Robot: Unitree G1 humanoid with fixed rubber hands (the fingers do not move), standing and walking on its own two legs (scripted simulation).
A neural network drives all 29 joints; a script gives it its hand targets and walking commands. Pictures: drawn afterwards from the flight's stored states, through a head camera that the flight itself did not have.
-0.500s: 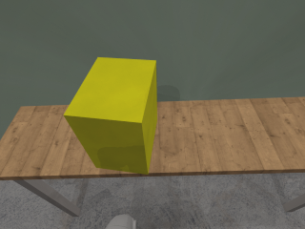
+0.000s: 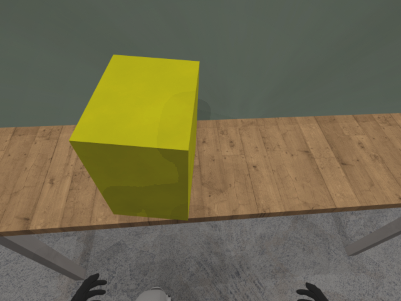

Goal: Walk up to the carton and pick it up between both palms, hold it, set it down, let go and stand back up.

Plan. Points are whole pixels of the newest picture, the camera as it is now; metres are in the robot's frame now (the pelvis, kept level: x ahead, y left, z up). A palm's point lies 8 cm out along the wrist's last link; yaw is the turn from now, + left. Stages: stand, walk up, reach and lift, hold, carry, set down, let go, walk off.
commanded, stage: walk up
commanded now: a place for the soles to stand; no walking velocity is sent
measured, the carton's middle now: (153, 143) +0.40 +0.10 +0.08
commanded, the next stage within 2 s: none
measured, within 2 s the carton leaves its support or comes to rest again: neither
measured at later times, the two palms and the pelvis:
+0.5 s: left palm out of the picture +0.03 +0.27 -0.12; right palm out of the picture +0.01 -0.25 -0.11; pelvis -0.02 +0.01 +0.01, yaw +5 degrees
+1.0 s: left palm out of the picture +0.04 +0.27 -0.12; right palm out of the picture +0.12 -0.24 -0.11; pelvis +0.02 +0.00 +0.01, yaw +9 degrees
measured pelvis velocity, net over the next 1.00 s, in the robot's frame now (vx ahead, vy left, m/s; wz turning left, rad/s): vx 0.02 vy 0.00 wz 0.17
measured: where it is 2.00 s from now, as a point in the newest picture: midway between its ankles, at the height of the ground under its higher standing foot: outside the picture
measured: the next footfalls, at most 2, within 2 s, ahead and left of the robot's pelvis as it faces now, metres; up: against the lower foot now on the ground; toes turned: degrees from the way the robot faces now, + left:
left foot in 1.94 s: +0.05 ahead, +0.24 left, +0.00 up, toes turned +11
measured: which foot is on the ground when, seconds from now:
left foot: down 0.00-1.00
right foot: down 0.00-1.00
